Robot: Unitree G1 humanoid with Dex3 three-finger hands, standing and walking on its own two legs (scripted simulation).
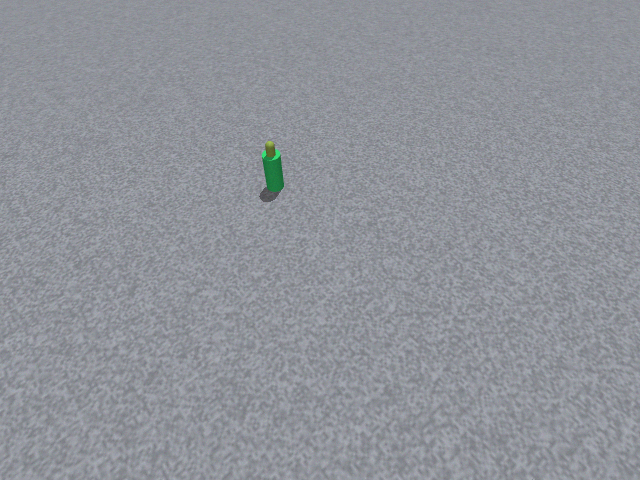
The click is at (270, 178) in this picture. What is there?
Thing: necked bottle
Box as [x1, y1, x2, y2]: [262, 141, 283, 191]
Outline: 268,141 265,144 266,149 262,153 267,188 269,190 277,191 283,187 279,152 274,148 273,143 271,141
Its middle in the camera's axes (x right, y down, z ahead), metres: -0.22 -0.32 +1.73
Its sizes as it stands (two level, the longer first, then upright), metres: 0.082 0.082 0.255
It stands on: the floor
